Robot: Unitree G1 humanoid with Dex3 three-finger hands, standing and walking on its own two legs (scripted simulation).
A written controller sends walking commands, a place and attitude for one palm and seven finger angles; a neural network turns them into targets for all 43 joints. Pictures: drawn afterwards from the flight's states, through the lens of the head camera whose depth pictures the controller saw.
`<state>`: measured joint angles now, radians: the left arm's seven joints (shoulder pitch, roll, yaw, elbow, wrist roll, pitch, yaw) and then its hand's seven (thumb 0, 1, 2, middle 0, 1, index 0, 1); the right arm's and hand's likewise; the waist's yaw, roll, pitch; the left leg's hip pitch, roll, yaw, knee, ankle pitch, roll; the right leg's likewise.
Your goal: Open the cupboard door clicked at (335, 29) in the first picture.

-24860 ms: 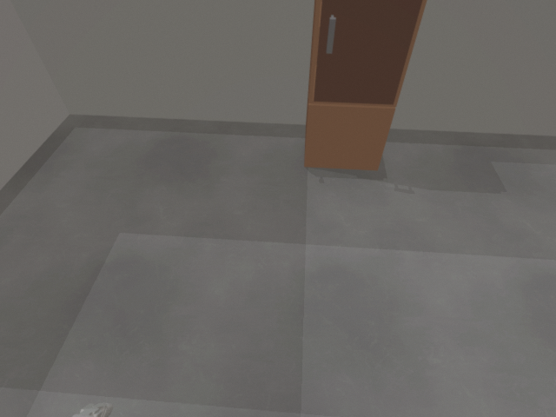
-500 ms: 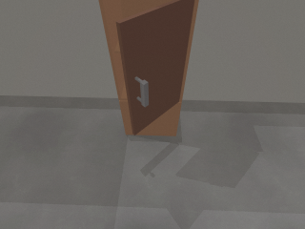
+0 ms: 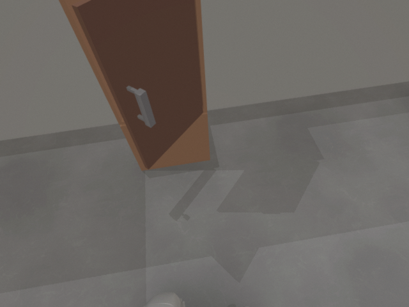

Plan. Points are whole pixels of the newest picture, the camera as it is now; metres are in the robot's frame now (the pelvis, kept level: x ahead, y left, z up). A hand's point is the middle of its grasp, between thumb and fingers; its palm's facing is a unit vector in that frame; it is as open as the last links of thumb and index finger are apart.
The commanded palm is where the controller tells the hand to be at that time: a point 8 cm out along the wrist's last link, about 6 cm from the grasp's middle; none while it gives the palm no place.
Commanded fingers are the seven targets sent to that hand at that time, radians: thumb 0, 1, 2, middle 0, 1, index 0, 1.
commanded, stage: walk to a spot facing it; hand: left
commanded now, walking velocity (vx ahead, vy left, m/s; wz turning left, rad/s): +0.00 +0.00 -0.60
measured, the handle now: (140, 106) +0.62 +0.24 -0.02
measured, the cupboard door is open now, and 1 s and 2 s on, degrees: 46 46 46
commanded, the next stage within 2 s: none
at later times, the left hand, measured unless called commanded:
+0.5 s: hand out of the picture +0.13 +0.22 -0.15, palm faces -0.20 -0.95 -0.25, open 7.3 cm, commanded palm none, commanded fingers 0.00 0.90 0.90 -0.20 -0.30 -0.20 -0.30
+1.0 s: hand (169, 271) +0.21 +0.11 -0.15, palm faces -0.57 -0.80 -0.18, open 7.3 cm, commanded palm none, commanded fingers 0.00 0.90 0.90 -0.20 -0.30 -0.20 -0.30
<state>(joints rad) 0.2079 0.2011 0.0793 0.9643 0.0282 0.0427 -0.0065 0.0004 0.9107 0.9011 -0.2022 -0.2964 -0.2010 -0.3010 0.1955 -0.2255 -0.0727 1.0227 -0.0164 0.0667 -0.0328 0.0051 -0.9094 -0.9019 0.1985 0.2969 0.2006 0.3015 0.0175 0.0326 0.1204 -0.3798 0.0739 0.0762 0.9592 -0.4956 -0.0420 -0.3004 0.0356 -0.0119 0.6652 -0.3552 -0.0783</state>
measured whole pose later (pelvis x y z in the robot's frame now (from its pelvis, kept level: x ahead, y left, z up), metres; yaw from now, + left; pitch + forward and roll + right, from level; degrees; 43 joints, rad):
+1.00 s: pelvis +0.00 +0.00 +0.01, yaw -36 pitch +1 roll -2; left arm 0.14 0.25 0.09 0.90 0.03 0.08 -0.06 0.00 0.91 0.90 -0.20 -0.30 -0.20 -0.30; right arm 0.29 -0.22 -0.03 0.92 -0.04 0.00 -0.02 0.00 -0.91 -0.90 0.20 0.30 0.20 0.30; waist -0.01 -0.01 0.07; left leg -0.26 0.13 0.13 0.53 -0.28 -0.03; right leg -0.47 -0.01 -0.04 0.96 -0.44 0.02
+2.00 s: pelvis +0.17 -0.30 +0.02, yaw -64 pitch +1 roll -1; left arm 0.22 0.19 0.08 1.03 0.02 -0.04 -0.02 -0.01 0.94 0.90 -0.20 -0.30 -0.20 -0.30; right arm 0.24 -0.17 -0.06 1.01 -0.03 -0.03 0.02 0.01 -0.91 -0.90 0.19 0.30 0.20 0.30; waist -0.02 -0.02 0.06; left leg -0.46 0.12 0.11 0.74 -0.28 -0.05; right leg -0.16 0.01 -0.07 0.43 -0.28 -0.04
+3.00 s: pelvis +0.29 -0.69 +0.01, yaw -55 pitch +1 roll +0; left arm 0.17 0.18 0.07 0.96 0.02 0.01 0.00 0.00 0.91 0.90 -0.20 -0.30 -0.20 -0.30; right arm 0.18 -0.19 -0.05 0.98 -0.03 0.02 -0.01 0.00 -0.92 -0.90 0.20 0.30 0.20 0.30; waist 0.00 0.02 0.07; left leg -0.38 0.02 -0.02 0.57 -0.21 -0.01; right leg -0.38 -0.05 -0.06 0.78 -0.41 0.05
